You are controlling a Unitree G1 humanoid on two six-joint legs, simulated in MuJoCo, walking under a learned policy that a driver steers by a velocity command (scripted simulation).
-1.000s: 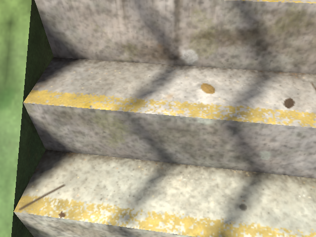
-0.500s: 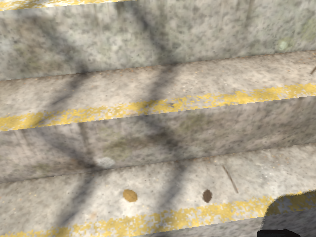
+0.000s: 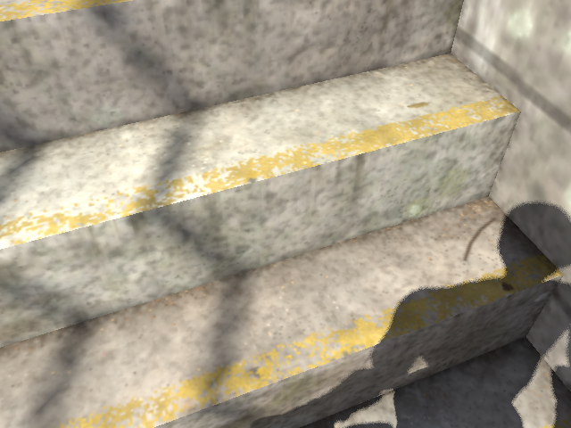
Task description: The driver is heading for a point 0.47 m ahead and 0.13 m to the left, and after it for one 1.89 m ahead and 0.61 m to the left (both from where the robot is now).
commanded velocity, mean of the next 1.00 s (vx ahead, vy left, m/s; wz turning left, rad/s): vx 0.49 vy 0.00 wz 0.41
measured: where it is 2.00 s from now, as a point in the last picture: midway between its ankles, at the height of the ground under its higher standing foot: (301, 350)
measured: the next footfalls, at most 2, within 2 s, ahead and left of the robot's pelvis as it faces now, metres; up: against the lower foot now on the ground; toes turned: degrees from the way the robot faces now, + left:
right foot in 0.24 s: +0.15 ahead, -0.18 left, +0.00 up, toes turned -1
left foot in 0.56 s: +0.27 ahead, +0.05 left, +0.21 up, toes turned +13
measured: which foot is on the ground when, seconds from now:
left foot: down 0.00-0.24, up 0.26-0.54, down 0.56-1.00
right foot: up 0.00-0.22, down 0.24-0.64, up 0.66-1.00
